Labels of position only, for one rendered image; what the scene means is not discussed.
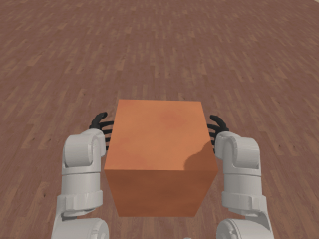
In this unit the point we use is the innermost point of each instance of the robot right hand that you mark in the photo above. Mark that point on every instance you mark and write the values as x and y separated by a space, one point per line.
218 129

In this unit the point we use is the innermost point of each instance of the left robot upper arm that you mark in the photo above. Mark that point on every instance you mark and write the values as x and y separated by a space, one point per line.
86 228

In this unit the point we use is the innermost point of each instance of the right robot forearm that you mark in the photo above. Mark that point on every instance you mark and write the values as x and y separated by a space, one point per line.
242 182

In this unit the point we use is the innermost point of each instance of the robot left hand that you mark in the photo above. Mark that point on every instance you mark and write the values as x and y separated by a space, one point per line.
96 124

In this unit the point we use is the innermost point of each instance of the carton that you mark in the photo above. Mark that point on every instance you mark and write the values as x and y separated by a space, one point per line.
160 161

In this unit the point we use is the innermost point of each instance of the right robot upper arm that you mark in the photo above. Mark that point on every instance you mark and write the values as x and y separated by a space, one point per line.
232 228

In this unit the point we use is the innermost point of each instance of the left robot forearm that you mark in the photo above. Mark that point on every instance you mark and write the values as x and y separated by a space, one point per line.
81 167

